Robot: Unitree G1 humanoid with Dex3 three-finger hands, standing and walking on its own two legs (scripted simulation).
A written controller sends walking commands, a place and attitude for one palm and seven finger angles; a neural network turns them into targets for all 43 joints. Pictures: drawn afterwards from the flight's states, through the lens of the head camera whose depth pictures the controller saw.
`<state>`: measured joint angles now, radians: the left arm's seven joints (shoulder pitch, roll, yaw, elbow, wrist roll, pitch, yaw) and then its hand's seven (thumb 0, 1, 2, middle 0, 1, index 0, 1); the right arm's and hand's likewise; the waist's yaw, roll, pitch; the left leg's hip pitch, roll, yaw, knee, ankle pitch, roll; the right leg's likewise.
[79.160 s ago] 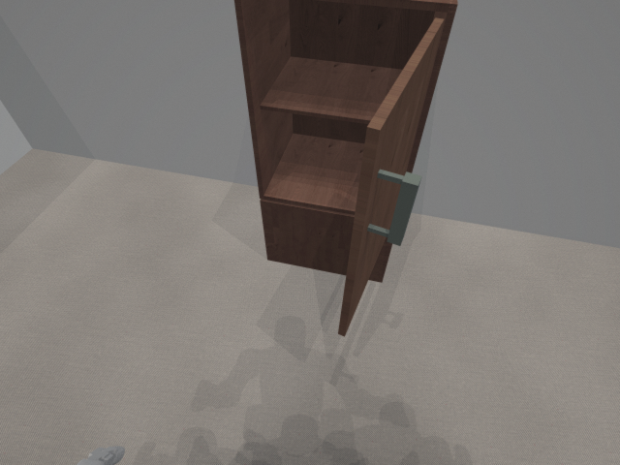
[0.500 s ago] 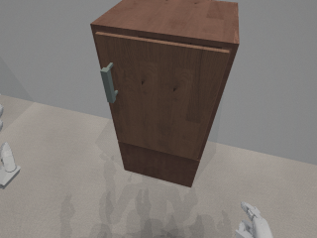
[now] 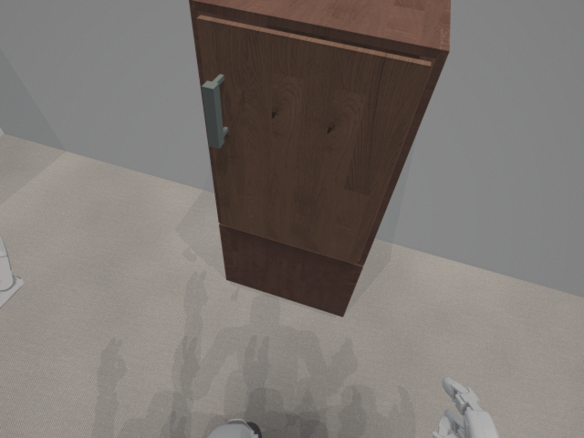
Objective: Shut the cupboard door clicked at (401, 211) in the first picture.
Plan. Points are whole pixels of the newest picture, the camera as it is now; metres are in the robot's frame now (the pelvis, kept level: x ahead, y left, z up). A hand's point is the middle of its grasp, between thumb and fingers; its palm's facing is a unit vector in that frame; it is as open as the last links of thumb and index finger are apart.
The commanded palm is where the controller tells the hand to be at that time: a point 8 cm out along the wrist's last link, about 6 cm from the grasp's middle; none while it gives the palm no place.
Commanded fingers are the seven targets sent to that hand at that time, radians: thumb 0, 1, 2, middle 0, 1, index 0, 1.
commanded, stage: step back with the hand held close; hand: left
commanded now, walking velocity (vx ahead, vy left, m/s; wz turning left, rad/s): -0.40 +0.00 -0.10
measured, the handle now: (218, 111) +0.73 +0.17 +0.05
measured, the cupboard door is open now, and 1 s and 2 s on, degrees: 0 0 0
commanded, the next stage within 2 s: stop stepping back and stand still in 0.24 s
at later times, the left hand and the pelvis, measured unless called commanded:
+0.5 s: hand out of the picture +0.09 +0.30 +0.19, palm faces +0.42 -0.82 -0.40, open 7.4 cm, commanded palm +0.04 +0.33 +0.19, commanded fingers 0.00 0.90 0.90 -0.20 -0.30 -0.20 -0.30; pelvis -0.11 +0.03 +0.01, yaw -1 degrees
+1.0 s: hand out of the picture +0.03 +0.30 +0.20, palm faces +0.27 -0.83 -0.49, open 7.4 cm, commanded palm -0.01 +0.35 +0.19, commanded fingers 0.00 0.90 0.90 -0.20 -0.30 -0.20 -0.30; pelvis -0.19 +0.07 +0.01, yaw -9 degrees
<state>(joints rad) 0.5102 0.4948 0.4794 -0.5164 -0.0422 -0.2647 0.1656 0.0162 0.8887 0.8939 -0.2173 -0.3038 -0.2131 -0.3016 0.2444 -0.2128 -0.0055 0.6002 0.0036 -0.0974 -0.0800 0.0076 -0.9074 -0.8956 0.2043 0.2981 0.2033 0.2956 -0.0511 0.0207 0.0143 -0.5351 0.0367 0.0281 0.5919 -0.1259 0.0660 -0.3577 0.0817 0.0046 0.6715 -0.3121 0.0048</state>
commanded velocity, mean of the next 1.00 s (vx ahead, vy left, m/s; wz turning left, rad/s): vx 0.01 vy -0.05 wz -0.03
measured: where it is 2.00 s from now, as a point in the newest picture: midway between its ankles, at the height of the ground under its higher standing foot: outside the picture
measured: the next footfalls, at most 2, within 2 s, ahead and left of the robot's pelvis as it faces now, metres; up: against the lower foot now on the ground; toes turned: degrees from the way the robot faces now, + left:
right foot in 0.04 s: +0.02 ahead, -0.13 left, +0.00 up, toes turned +4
left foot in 0.26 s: +0.12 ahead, +0.09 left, +0.00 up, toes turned +4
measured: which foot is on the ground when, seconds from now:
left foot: down 0.00-0.16, up 0.18-0.24, down 0.26-0.54, up 0.56-0.64, down 0.66-0.90, up 0.92-1.00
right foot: up 0.00-0.02, down 0.04-0.30, up 0.32-0.52, down 0.54-0.70, up 0.72-0.88, down 0.90-1.00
